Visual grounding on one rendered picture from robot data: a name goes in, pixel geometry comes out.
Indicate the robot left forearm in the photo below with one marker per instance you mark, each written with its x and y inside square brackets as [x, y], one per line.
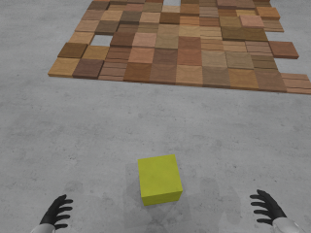
[44, 228]

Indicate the robot right hand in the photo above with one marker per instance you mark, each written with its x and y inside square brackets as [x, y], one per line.
[274, 211]

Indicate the robot left hand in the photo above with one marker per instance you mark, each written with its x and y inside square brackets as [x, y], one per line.
[51, 216]

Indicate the robot right forearm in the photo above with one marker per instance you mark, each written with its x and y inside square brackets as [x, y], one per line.
[285, 225]

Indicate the carton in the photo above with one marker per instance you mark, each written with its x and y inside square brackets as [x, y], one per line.
[159, 179]

